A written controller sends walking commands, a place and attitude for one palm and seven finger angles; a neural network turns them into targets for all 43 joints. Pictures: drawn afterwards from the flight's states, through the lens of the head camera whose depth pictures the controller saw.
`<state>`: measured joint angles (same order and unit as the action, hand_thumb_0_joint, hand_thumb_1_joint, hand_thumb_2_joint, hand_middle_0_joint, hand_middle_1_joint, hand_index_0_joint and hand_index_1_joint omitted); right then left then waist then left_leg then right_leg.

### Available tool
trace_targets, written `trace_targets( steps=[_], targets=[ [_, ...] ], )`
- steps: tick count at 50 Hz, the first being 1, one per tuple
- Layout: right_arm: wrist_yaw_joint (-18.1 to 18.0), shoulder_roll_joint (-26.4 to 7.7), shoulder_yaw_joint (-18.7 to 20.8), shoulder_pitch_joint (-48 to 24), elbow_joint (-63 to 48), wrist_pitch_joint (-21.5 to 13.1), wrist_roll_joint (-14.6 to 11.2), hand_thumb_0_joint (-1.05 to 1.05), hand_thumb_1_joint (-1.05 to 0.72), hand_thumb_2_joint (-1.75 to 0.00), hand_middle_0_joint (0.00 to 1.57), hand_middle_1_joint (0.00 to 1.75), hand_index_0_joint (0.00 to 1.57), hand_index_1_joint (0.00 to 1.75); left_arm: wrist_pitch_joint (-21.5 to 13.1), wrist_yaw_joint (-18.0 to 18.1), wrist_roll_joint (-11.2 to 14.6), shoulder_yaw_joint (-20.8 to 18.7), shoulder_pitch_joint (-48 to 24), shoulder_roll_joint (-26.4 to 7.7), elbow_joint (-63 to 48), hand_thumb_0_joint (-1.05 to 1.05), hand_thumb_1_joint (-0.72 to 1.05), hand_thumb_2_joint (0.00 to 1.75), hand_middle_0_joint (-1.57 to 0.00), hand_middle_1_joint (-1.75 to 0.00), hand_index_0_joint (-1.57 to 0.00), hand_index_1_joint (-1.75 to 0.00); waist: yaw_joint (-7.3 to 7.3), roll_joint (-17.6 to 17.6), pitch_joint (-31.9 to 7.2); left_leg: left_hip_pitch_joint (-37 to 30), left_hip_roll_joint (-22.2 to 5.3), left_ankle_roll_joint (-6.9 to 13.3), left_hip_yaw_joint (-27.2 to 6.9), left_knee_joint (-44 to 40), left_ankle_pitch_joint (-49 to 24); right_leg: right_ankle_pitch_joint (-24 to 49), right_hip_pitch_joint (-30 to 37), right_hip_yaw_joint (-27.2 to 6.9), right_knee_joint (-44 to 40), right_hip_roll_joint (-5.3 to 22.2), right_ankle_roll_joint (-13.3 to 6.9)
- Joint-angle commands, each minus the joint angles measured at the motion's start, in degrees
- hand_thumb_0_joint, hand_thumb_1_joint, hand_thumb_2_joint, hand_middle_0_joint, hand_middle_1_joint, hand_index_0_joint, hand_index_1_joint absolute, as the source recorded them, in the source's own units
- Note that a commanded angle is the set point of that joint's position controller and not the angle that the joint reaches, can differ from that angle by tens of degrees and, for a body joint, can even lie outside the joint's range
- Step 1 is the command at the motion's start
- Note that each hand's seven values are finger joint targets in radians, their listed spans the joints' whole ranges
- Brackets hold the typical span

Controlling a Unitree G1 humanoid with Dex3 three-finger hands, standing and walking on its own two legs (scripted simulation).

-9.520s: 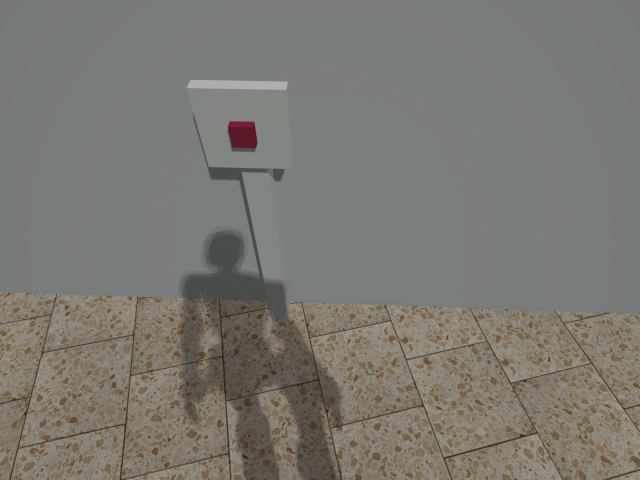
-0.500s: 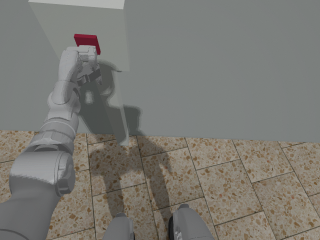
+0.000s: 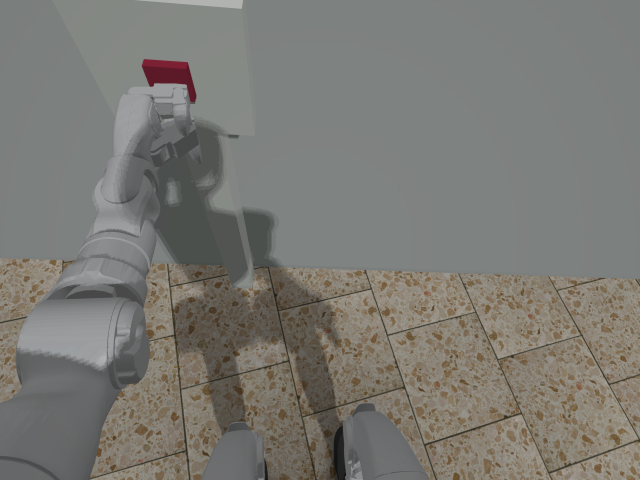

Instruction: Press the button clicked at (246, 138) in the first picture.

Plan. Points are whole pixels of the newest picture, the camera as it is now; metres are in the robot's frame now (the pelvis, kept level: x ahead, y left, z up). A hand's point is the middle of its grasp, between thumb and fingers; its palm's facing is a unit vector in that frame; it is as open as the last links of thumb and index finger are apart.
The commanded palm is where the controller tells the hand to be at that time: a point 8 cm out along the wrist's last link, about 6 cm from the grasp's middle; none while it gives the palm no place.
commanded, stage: pull the fist back off the button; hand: left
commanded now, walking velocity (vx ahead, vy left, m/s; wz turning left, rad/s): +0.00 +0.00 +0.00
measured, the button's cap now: (171, 76) +0.57 +0.13 +0.11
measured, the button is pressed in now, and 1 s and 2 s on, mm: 7 0 0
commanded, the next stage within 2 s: draw the hand back to the body in 0.82 s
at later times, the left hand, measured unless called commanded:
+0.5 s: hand (207, 170) +0.47 +0.10 +0.07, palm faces -0.11 -0.99 -0.03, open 3.1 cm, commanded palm +0.43 +0.16 +0.08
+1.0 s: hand (198, 205) +0.41 +0.10 +0.09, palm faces -0.13 -0.99 -0.04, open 3.1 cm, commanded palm +0.38 +0.17 +0.10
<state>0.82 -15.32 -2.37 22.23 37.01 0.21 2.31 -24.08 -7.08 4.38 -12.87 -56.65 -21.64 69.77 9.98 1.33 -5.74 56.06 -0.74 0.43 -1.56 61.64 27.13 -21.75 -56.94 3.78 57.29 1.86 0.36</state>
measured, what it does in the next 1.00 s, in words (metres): stands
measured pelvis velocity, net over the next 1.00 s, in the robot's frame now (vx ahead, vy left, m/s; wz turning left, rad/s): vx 0.03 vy -0.01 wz -0.01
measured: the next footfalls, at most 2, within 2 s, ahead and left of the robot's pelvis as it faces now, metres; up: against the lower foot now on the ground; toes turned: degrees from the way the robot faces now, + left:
none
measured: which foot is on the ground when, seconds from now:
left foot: down 0.00-1.00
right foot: down 0.00-1.00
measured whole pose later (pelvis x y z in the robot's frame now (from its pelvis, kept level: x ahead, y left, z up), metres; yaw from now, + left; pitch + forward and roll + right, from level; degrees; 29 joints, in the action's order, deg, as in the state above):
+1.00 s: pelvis +0.03 -0.01 +0.02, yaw -1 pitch +13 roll +0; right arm -0.8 -13.8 -1.2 14.6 32.1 0.5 -1.0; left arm -20.5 -9.3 8.2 -6.4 -20.8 -11.0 33.5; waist 3.0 1.3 -5.8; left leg 39.7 -1.0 -0.6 0.1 54.0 27.5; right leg -23.5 -42.9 2.1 53.3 1.4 -0.4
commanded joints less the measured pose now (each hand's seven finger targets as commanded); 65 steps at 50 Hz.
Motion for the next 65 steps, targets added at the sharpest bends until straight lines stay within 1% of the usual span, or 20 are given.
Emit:
trace_targets(
  steps=[1, 3, 6, 10, 12, 15, 18, 22, 24, 27, 30, 32, 36, 39, 42, 46, 49, 55, 58, 65],
  targets=[
    [-0.1, -9.9, 3.9, 7.7, -4.4, -0.4, -0.2, 0.0, -0.9, -0.9, 0.2, 0.3, 0.2, 0.3, -4.0, -1.0, 0.0, 0.8, -27.4, -4.4, -15.8, 0.0, 0.9, 0.9, -1.3, -1.5, -1.3, -1.5, 2.45, 6.1, -27.1, -21.6, 0.6, 0.3, -2.1, -9.8, -11.6, 6.8, 11.3, -0.7, -7.2, -3.6, -2.1],
    [0.0, -9.5, 4.1, 7.3, -4.6, 0.0, -0.5, 0.0, -0.9, -0.9, 0.2, 0.3, 0.2, 0.3, -3.8, -1.2, 0.1, 2.5, -25.8, -1.9, -16.1, 0.0, 0.9, 0.9, -1.3, -1.5, -1.3, -1.5, 2.63, 4.8, -24.5, -21.4, 0.4, 0.2, -2.0, -10.6, -10.8, 6.3, 11.0, -0.4, -7.5, -3.7, -2.0],
    [0.0, -9.4, 4.6, 7.1, -5.3, 0.5, -0.7, 0.0, -0.9, -0.9, 0.2, 0.3, 0.2, 0.3, -4.2, -1.0, 0.5, 1.5, -21.7, -2.1, -19.5, 0.0, 0.9, 0.9, -1.3, -1.5, -1.3, -1.5, 0.99, 5.3, -27.7, -24.0, 0.5, 0.1, -1.5, -10.4, -15.4, 9.8, 13.3, -0.5, -7.2, -3.7, -2.1],
    [0.3, -8.6, 4.7, 5.9, -6.2, 1.0, -1.2, 0.0, -0.9, -0.9, 0.2, 0.3, 0.2, 0.3, -3.8, -1.3, 1.5, 2.8, -15.0, 0.7, -22.7, 0.0, 0.9, 0.9, -1.3, -1.5, -1.3, -1.5, -0.42, 4.6, -27.1, -25.2, 0.5, 0.0, -0.7, -11.1, -19.2, 13.6, 16.1, -0.3, -7.6, -3.8, -2.1],
    [0.1, -8.7, 4.9, 5.6, -6.7, 1.3, -1.5, 0.0, -0.9, -0.9, 0.2, 0.3, 0.2, 0.3, -3.4, -1.1, 2.2, 0.5, -11.7, -1.4, -24.4, 0.0, 0.9, 0.9, -1.3, -1.5, -1.3, -1.5, -1.49, 1.0, -26.2, -23.3, 0.6, 0.2, -0.1, -11.6, -19.9, 15.8, 19.7, -0.6, -7.8, -3.9, -2.0],
    [0.1, -7.9, 4.8, 4.4, -8.4, 1.3, -1.9, 0.0, -0.9, -0.9, 0.2, 0.3, 0.2, 0.3, -3.4, -0.2, 2.7, -0.6, -4.4, -1.4, -29.5, 0.0, 0.9, 0.9, -1.3, -1.5, -1.3, -1.5, -3.9, 1.6, -27.6, -24.2, 0.6, 0.1, 0.6, -12.0, -24.8, 20.4, 23.2, -0.7, -7.3, -3.7, -2.0],
    [0.2, -7.5, 5.0, 3.4, -9.0, 1.4, -2.0, 0.0, -0.9, -0.9, 0.2, 0.3, 0.2, 0.3, -3.1, 0.7, 2.3, -1.1, -0.2, -1.9, -32.7, 0.0, 0.9, 0.9, -1.3, -1.5, -1.3, -1.5, -4.38, -1.1, -25.0, -21.3, 0.7, 0.3, 1.6, -12.5, -23.6, 22.2, 26.3, -1.4, -7.8, -3.6, -1.7],
    [0.2, -6.7, 5.1, 2.0, -10.5, 1.0, -2.4, 0.0, -0.9, -0.9, 0.2, 0.3, 0.2, 0.3, -3.0, 1.0, 2.6, -0.7, 8.2, -0.6, -39.2, 0.0, 0.9, 0.9, -1.3, -1.5, -1.3, -1.5, -6.05, 0.5, -26.3, -23.1, 0.8, 0.3, 2.6, -12.8, -27.5, 26.9, 29.9, -2.1, -7.9, -3.2, -1.8],
    [-0.1, -6.7, 5.2, 1.5, -10.7, 0.9, -2.5, 0.0, -0.9, -0.9, 0.2, 0.3, 0.2, 0.3, -2.5, 0.5, 3.1, -0.3, 10.1, -0.5, -40.7, 0.0, 0.9, 0.9, -1.3, -1.5, -1.3, -1.5, -5.52, -2.7, -25.0, -21.3, 0.9, 0.6, 2.8, -13.0, -26.1, 28.0, 31.7, -2.4, -8.3, -3.1, -1.6],
    [-0.4, -6.2, 5.1, -0.1, -11.3, 0.6, -3.0, 0.0, -0.9, -0.9, 0.2, 0.3, 0.2, 0.3, -2.1, -0.9, 3.8, 2.4, 13.6, 2.3, -45.2, 0.0, 0.9, 0.9, -1.3, -1.5, -1.3, -1.5, -5.81, 0.3, -24.4, -23.6, 0.9, 0.4, 2.9, -13.6, -26.8, 28.0, 31.4, -2.3, -8.6, -2.9, -1.6],
    [-0.7, -6.2, 5.2, -1.0, -10.6, 0.0, -3.2, 0.0, -0.9, -0.9, 0.2, 0.3, 0.2, 0.3, -1.5, -1.7, 4.6, 5.2, 13.5, 4.9, -46.7, 0.0, 0.9, 0.9, -1.3, -1.5, -1.3, -1.5, -4.49, -1.2, -22.4, -25.1, 0.5, 0.3, 2.3, -13.4, -26.1, 26.2, 29.0, -1.7, -9.2, -2.9, -1.4],
    [-0.9, -6.1, 5.3, -1.8, -11.0, -0.4, -3.2, 0.0, -0.9, -0.9, 0.2, 0.3, 0.2, 0.3, -1.4, -2.1, 5.0, 5.7, 16.5, 5.5, -48.7, 0.0, 0.9, 0.9, -1.3, -1.5, -1.3, -1.5, -5.33, 0.2, -23.3, -25.8, 0.7, 0.2, 2.3, -13.6, -25.7, 25.6, 29.5, -1.8, -9.2, -2.7, -1.5],
    [-1.0, -6.1, 4.8, -3.5, -11.3, -0.7, -3.2, 0.0, -0.9, -0.9, 0.2, 0.3, 0.2, 0.3, -0.7, -2.2, 5.1, 5.9, 20.7, 5.4, -49.4, 0.0, 0.9, 0.9, -1.3, -1.5, -1.3, -1.5, -5.97, -1.2, -19.7, -24.2, 1.0, 0.1, 1.9, -14.4, -22.9, 23.5, 29.3, -1.3, -9.5, -2.5, -1.6],
    [-1.6, -6.3, 4.8, -4.1, -10.8, -1.0, -3.0, 0.0, -0.9, -0.9, 0.2, 0.3, 0.2, 0.3, -1.0, -1.4, 4.5, 5.3, 15.1, 3.6, -50.3, 0.0, 0.9, 0.9, -1.3, -1.5, -1.3, -1.5, -5.05, -2.6, -19.1, -22.8, 1.1, 0.4, 1.6, -14.1, -18.5, 19.8, 28.3, -1.9, -9.7, -2.2, -1.5],
    [-1.8, -5.9, 4.4, -5.3, -10.7, -1.6, -3.1, 0.0, -0.9, -0.9, 0.2, 0.3, 0.2, 0.3, -1.4, -1.1, 4.4, 4.6, 15.2, 3.5, -49.6, 0.0, 0.9, 0.9, -1.3, -1.5, -1.3, -1.5, -6.0, 0.1, -19.9, -22.7, 1.6, 0.2, 1.9, -14.0, -17.5, 19.2, 28.9, -2.3, -9.5, -1.9, -1.7],
    [-2.0, -6.0, 4.4, -5.5, -10.5, -2.2, -3.1, 0.0, -0.9, -0.9, 0.2, 0.3, 0.2, 0.3, -1.3, -1.4, 4.6, 4.6, 15.2, 3.7, -46.7, 0.0, 0.9, 0.9, -1.3, -1.5, -1.3, -1.5, -5.9, -1.2, -19.6, -22.0, 1.5, 0.2, 1.9, -14.0, -16.5, 18.1, 28.6, -2.4, -9.6, -2.0, -1.6],
    [-1.9, -6.2, 4.2, -6.1, -13.4, -2.2, -3.4, 0.0, -0.9, -0.9, 0.2, 0.3, 0.2, 0.3, -0.3, -2.3, 5.7, 1.0, 23.6, -0.3, -51.9, 0.0, 0.9, 0.9, -1.3, -1.5, -1.3, -1.5, -9.14, -0.9, -24.3, -23.6, 1.9, 0.4, 2.2, -16.0, -19.2, 21.5, 36.0, -2.7, -10.1, -2.0, -2.0],
    [-2.8, -6.0, 3.5, -8.6, -15.0, -2.5, -4.5, 0.0, -0.9, -0.9, 0.2, 0.3, 0.2, 0.3, 3.4, -4.5, 8.5, 1.6, 29.5, 0.3, -58.1, 0.0, 0.9, 0.9, -1.3, -1.5, -1.3, -1.5, -8.31, -4.3, -15.7, -24.0, 1.4, 0.7, 2.7, -20.2, -14.1, 16.7, 37.0, -2.9, -15.5, -2.1, -1.2],
    [-3.3, -5.8, 3.2, -9.8, -15.5, -3.7, -4.8, 0.0, -0.9, -0.9, 0.2, 0.3, 0.2, 0.3, 4.4, -5.6, 9.6, 2.2, 32.3, 0.9, -62.6, 0.0, 0.9, 0.9, -1.3, -1.5, -1.3, -1.5, -8.56, -1.4, -14.1, -26.8, 1.6, 0.7, 2.6, -21.9, -12.7, 14.5, 37.1, -2.7, -17.3, -2.1, -1.3],
    [-4.0, -5.8, 2.5, -12.0, -16.2, -6.8, -5.1, 0.0, -0.9, -0.9, 0.2, 0.3, 0.2, 0.3, 7.6, -7.8, 11.2, 1.9, 42.1, 0.2, -69.8, 0.0, 0.9, 0.9, -1.3, -1.5, -1.3, -1.5, -9.67, -1.1, -10.1, -30.2, 1.5, 0.7, 1.9, -25.0, -12.6, 13.0, 38.9, -2.2, -19.9, -1.9, -1.4]
  ],
)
